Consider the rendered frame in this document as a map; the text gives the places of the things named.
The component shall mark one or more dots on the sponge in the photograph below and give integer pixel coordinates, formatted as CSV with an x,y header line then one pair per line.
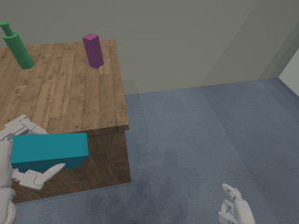
x,y
39,152

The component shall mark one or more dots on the left robot hand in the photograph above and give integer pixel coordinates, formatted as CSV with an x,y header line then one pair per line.
x,y
30,179

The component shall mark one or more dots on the right robot hand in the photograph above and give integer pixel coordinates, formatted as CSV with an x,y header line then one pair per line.
x,y
240,212

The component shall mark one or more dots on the robot left forearm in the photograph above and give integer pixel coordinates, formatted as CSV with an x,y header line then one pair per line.
x,y
8,210

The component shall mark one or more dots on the table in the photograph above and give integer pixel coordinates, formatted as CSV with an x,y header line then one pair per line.
x,y
62,93

